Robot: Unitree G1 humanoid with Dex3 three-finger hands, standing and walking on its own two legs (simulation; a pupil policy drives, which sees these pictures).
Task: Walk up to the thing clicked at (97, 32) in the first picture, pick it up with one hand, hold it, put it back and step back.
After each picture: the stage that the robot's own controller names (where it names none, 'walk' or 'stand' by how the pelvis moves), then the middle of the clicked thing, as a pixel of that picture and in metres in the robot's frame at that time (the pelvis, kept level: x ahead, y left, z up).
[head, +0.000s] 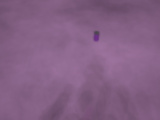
stand; (96, 36) +1.51 -0.15 -0.72
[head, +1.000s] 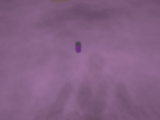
walk; (78, 47) +1.36 +0.16 -0.71
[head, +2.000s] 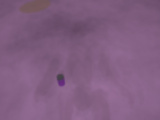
walk; (61, 80) +0.81 +0.26 -0.72
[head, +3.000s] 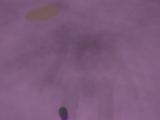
walk; (63, 114) +0.48 +0.20 -0.71
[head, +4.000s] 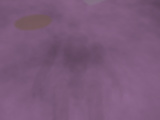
stand; out of the picture +0.37 +0.18 -0.71
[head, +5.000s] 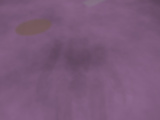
stand; out of the picture +0.35 +0.18 -0.72
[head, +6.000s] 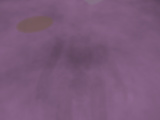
stand; out of the picture +0.35 +0.19 -0.73
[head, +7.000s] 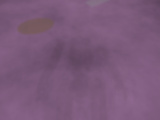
stand; out of the picture +0.35 +0.19 -0.73
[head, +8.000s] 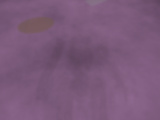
go down; out of the picture +0.35 +0.19 -0.73
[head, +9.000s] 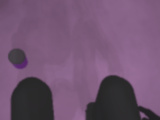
go down; (18, 59) +0.43 +0.23 -0.31
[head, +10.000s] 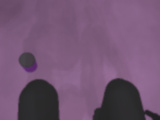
approach; (28, 63) +0.43 +0.22 -0.31
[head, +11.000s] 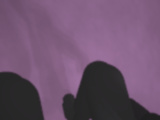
close in; out of the picture +0.42 +0.26 -0.22
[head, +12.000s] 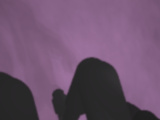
close; out of the picture +0.41 +0.27 -0.22
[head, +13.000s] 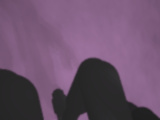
lift; out of the picture +0.40 +0.25 -0.23
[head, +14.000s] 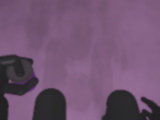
lift; (23, 77) +0.33 +0.21 -0.04
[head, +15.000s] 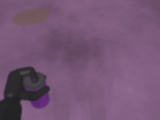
hold; (37, 90) +0.32 +0.17 +0.01
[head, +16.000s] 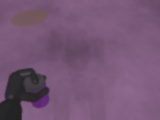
hold; (37, 91) +0.32 +0.17 +0.00
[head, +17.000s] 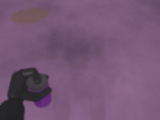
hold; (40, 91) +0.32 +0.16 -0.01
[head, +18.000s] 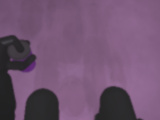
crouch; (23, 57) +0.42 +0.20 -0.09
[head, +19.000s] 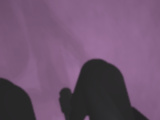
lower; out of the picture +0.44 +0.27 -0.23
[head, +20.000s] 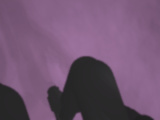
lower; out of the picture +0.44 +0.28 -0.23
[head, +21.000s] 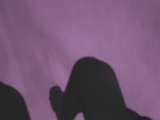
lower; out of the picture +0.44 +0.28 -0.23
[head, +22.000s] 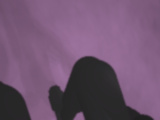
lower; out of the picture +0.44 +0.28 -0.23
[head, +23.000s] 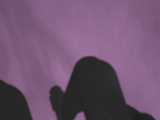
loosen; out of the picture +0.44 +0.27 -0.23
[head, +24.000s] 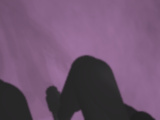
withdraw; out of the picture +0.44 +0.24 -0.24
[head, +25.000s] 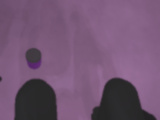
walk; (33, 59) +0.45 +0.19 -0.30
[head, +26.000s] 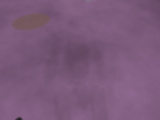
stand; out of the picture +0.38 +0.15 -0.65
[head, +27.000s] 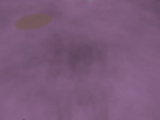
stand; out of the picture +0.39 +0.16 -0.67
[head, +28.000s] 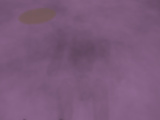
stand; out of the picture +0.39 +0.16 -0.68
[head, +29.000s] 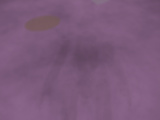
walk; out of the picture +0.40 +0.15 -0.72
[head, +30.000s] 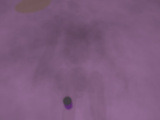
walk; (68, 103) +0.51 +0.16 -0.71
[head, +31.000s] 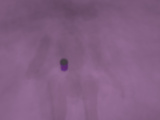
walk; (64, 65) +0.82 +0.12 -0.70
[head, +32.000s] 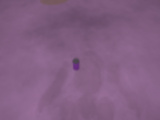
stand; (76, 64) +1.02 +0.13 -0.71
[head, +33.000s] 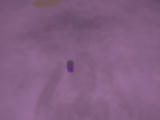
stand; (70, 66) +1.02 +0.15 -0.72
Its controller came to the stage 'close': yes
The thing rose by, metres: 0.71
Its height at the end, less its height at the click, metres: +0.00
